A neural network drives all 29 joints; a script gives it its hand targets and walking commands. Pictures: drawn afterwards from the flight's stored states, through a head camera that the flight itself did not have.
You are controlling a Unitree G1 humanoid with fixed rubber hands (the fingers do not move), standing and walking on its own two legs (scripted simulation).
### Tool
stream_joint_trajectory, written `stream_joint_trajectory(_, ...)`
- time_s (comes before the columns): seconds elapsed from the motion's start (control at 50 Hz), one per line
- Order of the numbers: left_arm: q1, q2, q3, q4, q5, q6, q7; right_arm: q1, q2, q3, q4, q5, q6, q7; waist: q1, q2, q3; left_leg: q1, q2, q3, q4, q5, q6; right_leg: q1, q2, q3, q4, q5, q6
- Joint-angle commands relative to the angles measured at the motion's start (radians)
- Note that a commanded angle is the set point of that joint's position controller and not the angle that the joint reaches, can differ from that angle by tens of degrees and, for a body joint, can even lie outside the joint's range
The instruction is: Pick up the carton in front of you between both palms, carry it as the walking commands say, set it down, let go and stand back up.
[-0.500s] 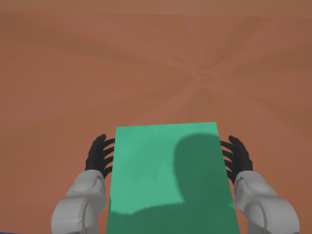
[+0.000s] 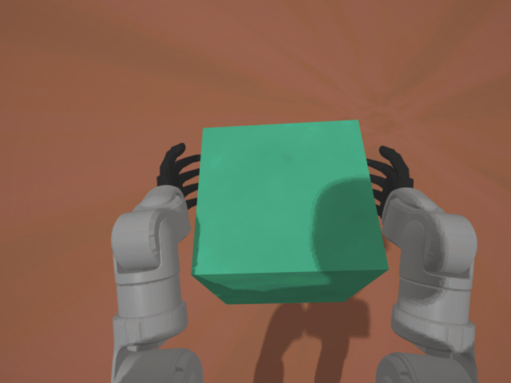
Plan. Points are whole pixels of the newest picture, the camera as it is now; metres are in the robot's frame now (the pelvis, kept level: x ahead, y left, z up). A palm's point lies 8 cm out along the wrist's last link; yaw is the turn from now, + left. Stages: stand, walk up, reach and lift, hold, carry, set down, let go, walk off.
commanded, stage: carry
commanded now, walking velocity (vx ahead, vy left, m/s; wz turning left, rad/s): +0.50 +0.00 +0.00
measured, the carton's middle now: (282, 225) +0.36 +0.01 +0.06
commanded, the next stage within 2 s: none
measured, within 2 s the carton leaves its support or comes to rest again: neither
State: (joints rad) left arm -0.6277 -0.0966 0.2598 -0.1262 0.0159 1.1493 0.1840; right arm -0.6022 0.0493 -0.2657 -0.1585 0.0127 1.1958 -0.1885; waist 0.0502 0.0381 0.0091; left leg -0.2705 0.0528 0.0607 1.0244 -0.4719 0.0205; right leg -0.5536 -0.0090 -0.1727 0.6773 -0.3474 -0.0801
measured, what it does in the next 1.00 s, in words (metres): climbs: left foot 0.03 m higher, then right foot 0.03 m higher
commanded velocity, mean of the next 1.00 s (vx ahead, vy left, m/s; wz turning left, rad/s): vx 0.50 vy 0.00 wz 0.00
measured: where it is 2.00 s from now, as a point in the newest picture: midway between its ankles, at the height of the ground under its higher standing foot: (280, 146)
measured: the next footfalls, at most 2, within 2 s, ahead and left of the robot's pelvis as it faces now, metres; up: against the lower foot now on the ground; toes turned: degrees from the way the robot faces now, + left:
left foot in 0.32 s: +0.41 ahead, +0.11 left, +0.03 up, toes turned +4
right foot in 0.72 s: +0.66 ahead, -0.09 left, +0.07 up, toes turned -7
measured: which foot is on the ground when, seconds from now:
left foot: up 0.00-0.30, down 0.32-0.74, up 0.76-1.00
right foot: down 0.00-0.32, up 0.34-0.70, down 0.72-1.00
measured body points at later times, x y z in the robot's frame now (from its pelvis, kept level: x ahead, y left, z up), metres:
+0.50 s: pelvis +0.34 +0.04 +0.05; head +0.40 +0.03 +0.50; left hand +0.72 +0.14 +0.17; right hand +0.67 -0.16 +0.17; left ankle +0.36 +0.11 -0.68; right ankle +0.26 -0.07 -0.56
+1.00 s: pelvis +0.65 +0.00 +0.09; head +0.70 +0.00 +0.54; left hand +1.01 +0.18 +0.23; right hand +1.03 -0.13 +0.23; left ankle +0.73 +0.11 -0.58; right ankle +0.62 -0.09 -0.64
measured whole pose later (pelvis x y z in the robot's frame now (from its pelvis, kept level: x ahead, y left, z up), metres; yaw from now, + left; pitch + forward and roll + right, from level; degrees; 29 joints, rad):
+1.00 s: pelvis +0.65 +0.00 +0.09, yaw +0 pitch +5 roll +0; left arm -0.62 -0.09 0.26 -0.15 -0.04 1.16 0.20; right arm -0.57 0.13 -0.32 -0.24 -0.07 1.17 -0.17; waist 0.11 0.00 -0.01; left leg -0.73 0.04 0.04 1.02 -0.37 0.05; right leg -0.27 0.01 -0.12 0.48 -0.43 -0.06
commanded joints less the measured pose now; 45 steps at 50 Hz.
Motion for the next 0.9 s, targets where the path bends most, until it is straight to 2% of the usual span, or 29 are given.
stream_joint_trajectory(0.0, -0.537, -0.727, -0.593, -0.114, -0.265, 0.005, -0.036, -0.6, 0.745, 0.562, -0.113, 0.175, -0.042, 0.005, 0.067, -0.186, -0.546, -0.586, -0.053, -0.088, 0.478, 0.002, 0.034, 0.903, -0.32, 0.619, -0.223, 0.444, -0.209)
stream_joint_trajectory(0.02, -0.569, -0.767, -0.62, -0.157, -0.289, -0.006, -0.047, -0.588, 0.77, 0.558, -0.123, 0.164, -0.054, 0.007, 0.057, -0.117, -0.525, -0.593, -0.021, -0.096, 0.431, 0.033, 0.042, 0.865, -0.308, 0.535, -0.207, 0.51, -0.179)
stream_joint_trajectory(0.04, -0.587, -0.796, -0.647, -0.198, -0.307, -0.018, -0.057, -0.571, 0.78, 0.559, -0.141, 0.144, -0.068, 0.008, 0.044, -0.095, -0.524, -0.573, -0.004, -0.098, 0.379, 0.064, 0.044, 0.828, -0.289, 0.487, -0.219, 0.455, -0.148)
stream_joint_trajectory(0.08, -0.581, -0.809, -0.686, -0.266, -0.327, -0.037, -0.07, -0.526, 0.774, 0.572, -0.188, 0.12, -0.089, 0.008, 0.029, -0.118, -0.532, -0.566, -0.001, -0.079, 0.312, 0.088, 0.036, 0.811, -0.277, 0.433, -0.244, 0.389, -0.13)
stream_joint_trajectory(0.16, -0.497, -0.738, -0.72, -0.324, -0.339, -0.046, -0.077, -0.472, 0.716, 0.616, -0.261, 0.123, -0.105, 0.007, 0.04, -0.143, -0.479, -0.614, 0.002, -0.021, 0.081, 0.105, 0.017, 0.799, -0.252, 0.332, -0.271, 0.459, -0.153)
stream_joint_trajectory(0.24, -0.451, -0.654, -0.718, -0.283, -0.327, -0.029, -0.074, -0.454, 0.648, 0.631, -0.254, 0.136, -0.086, 0.012, 0.009, -0.2, -0.417, -0.306, -0.069, 0.112, -0.301, 0.205, 0.031, 0.628, -0.178, 0.149, -0.287, 0.592, -0.086)
stream_joint_trajectory(0.26, -0.437, -0.64, -0.708, -0.26, -0.313, -0.021, -0.071, -0.446, 0.639, 0.632, -0.239, 0.139, -0.077, 0.015, -0.025, -0.223, -0.426, -0.194, -0.106, 0.161, -0.341, 0.199, 0.04, 0.604, -0.18, 0.12, -0.229, 0.737, -0.067)
stream_joint_trajectory(0.28, -0.424, -0.628, -0.694, -0.238, -0.297, -0.012, -0.067, -0.431, 0.637, 0.631, -0.215, 0.143, -0.068, 0.018, -0.082, -0.215, -0.458, -0.035, -0.143, 0.203, -0.413, 0.247, 0.055, 0.57, -0.171, 0.052, -0.089, 0.882, -0.035)
stream_joint_trajectory(0.3, -0.414, -0.616, -0.678, -0.22, -0.274, -0.002, -0.061, -0.404, 0.623, 0.623, -0.184, 0.145, -0.059, 0.02, -0.145, -0.138, -0.536, 0.193, -0.153, 0.194, -0.472, 0.252, 0.065, 0.495, -0.134, 0.009, 0.115, 0.821, 0.0)
stream_joint_trajectory(0.32, -0.416, -0.605, -0.658, -0.21, -0.25, 0.009, -0.055, -0.377, 0.622, 0.618, -0.172, 0.147, -0.049, 0.021, -0.193, -0.001, -0.592, 0.413, 0.03, -0.131, -0.512, 0.07, 0.116, 0.27, -0.081, 0.043, 0.335, 0.52, 0.037)
stream_joint_trajectory(0.34, -0.377, -0.615, -0.626, -0.196, -0.227, 0.019, -0.053, -0.406, 0.616, 0.623, -0.158, 0.151, -0.044, 0.02, -0.154, 0.333, -0.653, 0.595, 0.264, -0.696, -0.658, 0.23, 0.28, -0.033, 0.098, 0.108, 0.582, -0.112, 0.078)
stream_joint_trajectory(0.36, -0.423, -0.61, -0.604, -0.204, -0.208, 0.021, -0.046, -0.434, 0.673, 0.65, -0.168, 0.188, -0.034, 0.03, -0.145, 0.262, -0.616, 0.635, 0.282, -0.736, -0.647, 0.391, 0.315, -0.162, 0.081, 0.209, 0.767, -0.181, 0.053)
stream_joint_trajectory(0.38, -0.424, -0.635, -0.581, -0.193, -0.187, 0.024, -0.041, -0.482, 0.722, 0.686, -0.197, 0.232, -0.031, 0.044, -0.153, 0.135, -0.555, 0.6, 0.267, -0.619, -0.579, 0.587, 0.301, -0.241, 0.044, 0.214, 0.822, -0.164, 0.037)
stream_joint_trajectory(0.4, -0.427, -0.656, -0.562, -0.181, -0.168, 0.023, -0.039, -0.542, 0.766, 0.721, -0.222, 0.274, -0.031, 0.059, -0.154, 0.018, -0.512, 0.564, 0.248, -0.523, -0.547, 0.674, 0.263, -0.282, 0.014, 0.202, 0.795, -0.136, 0.027)
stream_joint_trajectory(0.42, -0.419, -0.675, -0.549, -0.16, -0.15, 0.021, -0.039, -0.592, 0.797, 0.745, -0.242, 0.301, -0.035, 0.071, -0.149, -0.018, -0.489, 0.52, 0.23, -0.467, -0.556, 0.699, 0.233, -0.288, -0.002, 0.202, 0.738, -0.104, 0.022)
stream_joint_trajectory(0.46, -0.421, -0.692, -0.547, -0.149, -0.125, 0.012, -0.041, -0.648, 0.836, 0.768, -0.256, 0.34, -0.044, 0.088, -0.128, 0.005, -0.499, 0.489, 0.216, -0.4, -0.595, 0.61, 0.196, -0.251, -0.016, 0.191, 0.635, -0.05, 0.016)
stream_joint_trajectory(0.54, -0.432, -0.664, -0.558, -0.146, -0.109, 0.006, -0.032, -0.647, 0.808, 0.749, -0.23, 0.355, -0.043, 0.09, -0.12, 0.043, -0.452, 0.456, 0.215, -0.293, -0.656, 0.565, 0.22, -0.276, -0.028, 0.143, 0.424, -0.041, 0.03)
stream_joint_trajectory(0.6, -0.44, -0.625, -0.558, -0.134, -0.116, 0.027, -0.024, -0.581, 0.751, 0.694, -0.147, 0.309, -0.021, 0.074, -0.107, 0.088, -0.386, 0.319, 0.158, -0.145, -0.698, 0.558, 0.182, -0.12, -0.01, 0.065, 0.143, 0.035, 0.036)
stream_joint_trajectory(0.64, -0.454, -0.613, -0.564, -0.12, -0.134, 0.046, -0.025, -0.533, 0.721, 0.646, -0.089, 0.263, -0.004, 0.062, -0.087, 0.138, -0.362, 0.259, 0.139, -0.079, -0.684, 0.646, 0.148, 0.022, 0.04, -0.029, 0.027, 0.055, 0.031)
stream_joint_trajectory(0.66, -0.463, -0.612, -0.566, -0.107, -0.146, 0.054, -0.026, -0.518, 0.707, 0.622, -0.067, 0.24, 0.003, 0.056, -0.055, 0.15, -0.374, 0.233, 0.139, -0.045, -0.611, 0.781, 0.128, 0.129, 0.073, -0.067, -0.01, 0.073, 0.022)
stream_joint_trajectory(0.68, -0.475, -0.616, -0.567, -0.087, -0.156, 0.06, -0.028, -0.499, 0.698, 0.602, -0.049, 0.22, 0.011, 0.049, -0.01, 0.116, -0.409, 0.189, 0.118, 0.028, -0.466, 0.909, 0.092, 0.292, 0.105, -0.098, -0.084, 0.107, 0.002)
stream_joint_trajectory(0.7, -0.456, -0.617, -0.562, -0.057, -0.167, 0.064, -0.028, -0.498, 0.683, 0.584, -0.041, 0.199, 0.017, 0.043, 0.043, 0.062, -0.489, 0.078, 0.078, 0.072, -0.275, 0.877, 0.049, 0.535, 0.092, -0.034, -0.085, 0.074, -0.028)
stream_joint_trajectory(0.72, -0.453, -0.608, -0.556, -0.05, -0.166, 0.064, -0.026, -0.507, 0.676, 0.563, -0.043, 0.183, 0.024, 0.038, 0.059, -0.162, -0.578, -0.167, -0.01, 0.075, 0.046, 0.55, -0.001, 0.731, -0.19, 0.466, -0.201, -0.117, -0.14)
stream_joint_trajectory(0.74, -0.474, -0.633, -0.561, -0.039, -0.179, 0.062, -0.025, -0.526, 0.677, 0.542, -0.046, 0.164, 0.028, 0.035, 0.066, -0.371, -0.555, -0.432, -0.172, -0.001, 0.282, -0.012, -0.004, 0.816, -0.312, 0.885, -0.372, 0.046, -0.269)
stream_joint_trajectory(0.76, -0.523, -0.675, -0.589, -0.067, -0.214, 0.065, -0.035, -0.543, 0.697, 0.531, -0.031, 0.139, 0.023, 0.031, 0.043, -0.243, -0.53, -0.523, -0.103, -0.108, 0.461, -0.045, 0.024, 0.812, -0.337, 0.833, -0.311, 0.172, -0.282)
stream_joint_trajectory(0.78, -0.596, -0.738, -0.634, -0.098, -0.266, 0.057, -0.049, -0.542, 0.718, 0.507, -0.027, 0.123, 0.016, 0.03, 0.059, -0.11, -0.502, -0.561, -0.072, -0.116, 0.495, -0.023, 0.037, 0.763, -0.318, 0.728, -0.247, 0.296, -0.265)
stream_joint_trajectory(0.8, -0.665, -0.791, -0.665, -0.131, -0.309, 0.046, -0.063, -0.545, 0.745, 0.495, -0.03, 0.108, 0.006, 0.03, 0.048, -0.037, -0.474, -0.562, -0.039, -0.113, 0.447, 0.007, 0.044, 0.702, -0.299, 0.633, -0.238, 0.345, -0.228)
stream_joint_trajectory(0.84, -0.737, -0.851, -0.71, -0.163, -0.363, 0.023, -0.083, -0.556, 0.762, 0.488, -0.038, 0.071, -0.018, 0.027, 0.022, -0.047, -0.472, -0.521, -0.01, -0.105, 0.327, 0.064, 0.05, 0.642, -0.262, 0.532, -0.275, 0.221, -0.164)
stream_joint_trajectory(0.88, -0.74, -0.855, -0.721, -0.172, -0.384, 0.005, -0.091, -0.556, 0.749, 0.503, -0.058, 0.059, -0.037, 0.021, 0.016, -0.1, -0.464, -0.528, -0.011, -0.07, 0.242, 0.071, 0.041, 0.632, -0.258, 0.477, -0.298, 0.202, -0.165)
